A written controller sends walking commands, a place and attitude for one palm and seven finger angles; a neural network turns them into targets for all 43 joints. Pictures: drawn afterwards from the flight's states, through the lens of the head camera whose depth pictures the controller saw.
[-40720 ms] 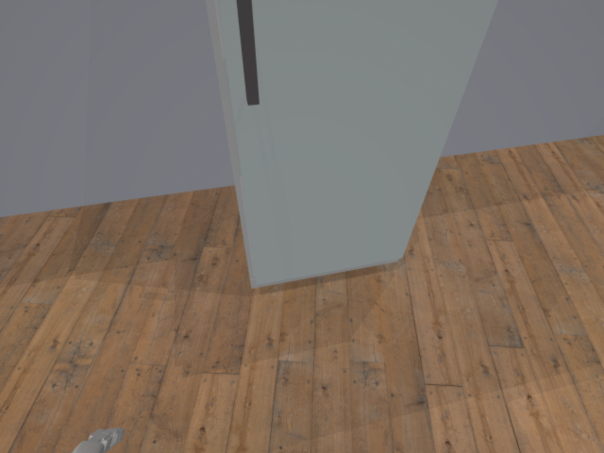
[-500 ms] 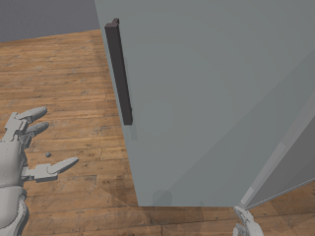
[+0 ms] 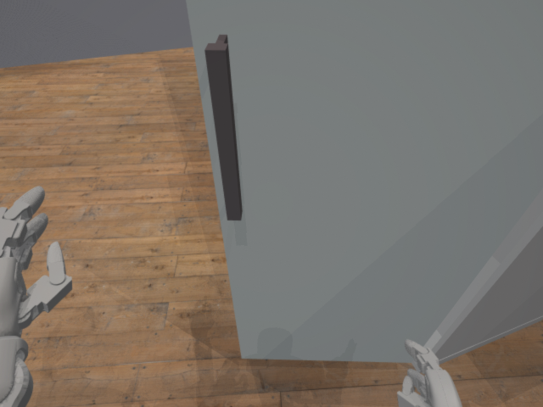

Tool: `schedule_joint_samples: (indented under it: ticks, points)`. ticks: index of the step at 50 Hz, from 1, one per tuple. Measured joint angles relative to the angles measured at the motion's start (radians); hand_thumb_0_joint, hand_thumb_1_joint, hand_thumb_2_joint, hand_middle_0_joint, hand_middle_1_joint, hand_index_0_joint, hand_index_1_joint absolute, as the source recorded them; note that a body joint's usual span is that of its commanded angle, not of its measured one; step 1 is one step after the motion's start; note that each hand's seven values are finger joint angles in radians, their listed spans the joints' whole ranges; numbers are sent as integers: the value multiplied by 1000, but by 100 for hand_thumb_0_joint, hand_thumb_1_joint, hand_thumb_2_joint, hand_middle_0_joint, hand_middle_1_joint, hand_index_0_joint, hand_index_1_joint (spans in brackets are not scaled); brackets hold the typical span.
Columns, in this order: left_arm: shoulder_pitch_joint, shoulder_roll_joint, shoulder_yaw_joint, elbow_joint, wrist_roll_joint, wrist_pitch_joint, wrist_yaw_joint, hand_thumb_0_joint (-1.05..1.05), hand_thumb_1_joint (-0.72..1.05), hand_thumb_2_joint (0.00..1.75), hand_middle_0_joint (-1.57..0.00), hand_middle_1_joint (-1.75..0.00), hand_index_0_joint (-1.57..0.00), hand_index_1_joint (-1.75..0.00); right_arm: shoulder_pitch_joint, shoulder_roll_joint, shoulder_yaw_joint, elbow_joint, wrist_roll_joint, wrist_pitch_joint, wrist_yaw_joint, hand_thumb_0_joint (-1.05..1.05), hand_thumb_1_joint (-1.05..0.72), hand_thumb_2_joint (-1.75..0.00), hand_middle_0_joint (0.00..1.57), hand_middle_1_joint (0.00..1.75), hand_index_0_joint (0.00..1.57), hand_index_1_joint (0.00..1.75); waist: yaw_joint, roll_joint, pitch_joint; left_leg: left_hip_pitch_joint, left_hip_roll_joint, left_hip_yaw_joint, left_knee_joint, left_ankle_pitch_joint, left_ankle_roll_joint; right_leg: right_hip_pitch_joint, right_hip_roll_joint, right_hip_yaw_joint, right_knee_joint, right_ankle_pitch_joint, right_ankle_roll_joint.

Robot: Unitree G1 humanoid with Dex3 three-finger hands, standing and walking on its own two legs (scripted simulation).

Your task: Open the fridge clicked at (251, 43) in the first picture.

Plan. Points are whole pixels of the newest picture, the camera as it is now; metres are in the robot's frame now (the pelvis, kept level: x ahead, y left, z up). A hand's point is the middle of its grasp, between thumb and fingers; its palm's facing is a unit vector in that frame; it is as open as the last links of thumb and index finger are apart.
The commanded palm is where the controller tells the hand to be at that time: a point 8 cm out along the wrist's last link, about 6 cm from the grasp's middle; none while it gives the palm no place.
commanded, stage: draw the hand back to the body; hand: left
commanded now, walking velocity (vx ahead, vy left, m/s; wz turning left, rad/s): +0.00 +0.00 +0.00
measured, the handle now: (229, 139) +0.42 +0.13 +0.21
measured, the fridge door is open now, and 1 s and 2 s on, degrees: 69 69 69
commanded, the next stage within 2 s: step back with the hand held close in 0.20 s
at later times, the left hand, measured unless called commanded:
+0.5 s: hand (72, 271) +0.20 +0.27 +0.16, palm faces +0.45 -0.79 -0.42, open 7.4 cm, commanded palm +0.13 +0.30 +0.17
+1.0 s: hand (18, 339) +0.12 +0.29 +0.15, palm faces +0.44 -0.79 -0.43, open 7.4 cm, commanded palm +0.06 +0.32 +0.17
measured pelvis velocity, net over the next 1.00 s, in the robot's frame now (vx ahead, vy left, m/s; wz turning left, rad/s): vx -0.08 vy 0.02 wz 0.00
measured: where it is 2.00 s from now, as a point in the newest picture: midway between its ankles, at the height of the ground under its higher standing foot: outside the picture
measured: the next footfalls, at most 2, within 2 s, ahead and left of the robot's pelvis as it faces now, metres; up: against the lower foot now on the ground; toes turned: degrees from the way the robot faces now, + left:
right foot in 1.20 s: -0.15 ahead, -0.11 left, +0.00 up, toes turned +2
left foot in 1.68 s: -0.15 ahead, +0.15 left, +0.00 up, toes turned +2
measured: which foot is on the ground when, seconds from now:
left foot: down 0.00-1.00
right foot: down 0.00-1.00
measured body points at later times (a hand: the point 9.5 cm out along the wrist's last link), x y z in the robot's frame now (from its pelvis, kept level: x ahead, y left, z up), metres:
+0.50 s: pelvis -0.01 +0.00 +0.00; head -0.01 -0.01 +0.45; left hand +0.17 +0.31 +0.18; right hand +0.18 -0.23 -0.08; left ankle +0.00 +0.09 -0.74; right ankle -0.01 -0.13 -0.74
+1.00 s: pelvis -0.08 +0.02 -0.01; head -0.07 +0.04 +0.44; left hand +0.09 +0.33 +0.17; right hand +0.09 -0.22 -0.09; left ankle +0.00 +0.09 -0.74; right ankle -0.01 -0.13 -0.74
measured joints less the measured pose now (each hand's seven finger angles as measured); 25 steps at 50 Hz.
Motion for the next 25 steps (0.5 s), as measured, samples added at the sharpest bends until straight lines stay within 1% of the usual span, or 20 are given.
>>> schedule_joint_samples:
  ticks: [9, 17, 18, 22, 25]
  points:
    - [-17, 5, 2, 5, -1, 11, -4, 1, 88, 89, -21, -31, -21, -30, -6, 18, 14, -5, -1, 18, 7, 2, -90, -90, 21, 30, 20, 30, -4, -4, 2, 4, -3, 0, -3, -1, 1, 3, -3, 0, 0, -2, 1]
    - [-4, 3, -2, -7, -1, 17, -5, 2, 89, 89, -21, -31, -21, -30, 9, 14, 11, 2, -2, 26, 9, 2, -90, -90, 21, 30, 20, 30, -8, 5, 1, 5, -1, 1, -4, 0, 0, 3, -2, 0, 0, -2, 0]
    - [-4, 5, 2, -9, 0, 12, -7, 2, 89, 89, -21, -31, -21, -30, 11, 11, 13, -4, 1, 33, 9, 2, -90, -90, 21, 30, 20, 30, -11, 7, -2, -4, 1, -2, 1, -1, 0, -2, 1, -2, -2, -1, 0]
    - [3, 21, 36, -15, 9, -44, -2, 2, 89, 89, -21, -31, -21, -30, -3, 1, 11, -27, 2, 62, 9, 2, -90, -90, 21, 30, 20, 30, -36, 9, -8, -65, 9, -8, 23, 0, 0, -48, 9, -9, -10, 16, 0]
    - [26, 30, 40, -33, 14, -65, 1, 2, 89, 89, -21, -31, -21, -30, -17, -10, -3, -53, 3, 81, 9, 2, -90, -90, 21, 30, 20, 30, -52, 7, 2, -105, 9, -2, 25, 13, 1, -92, 9, -3, -3, 28, 2]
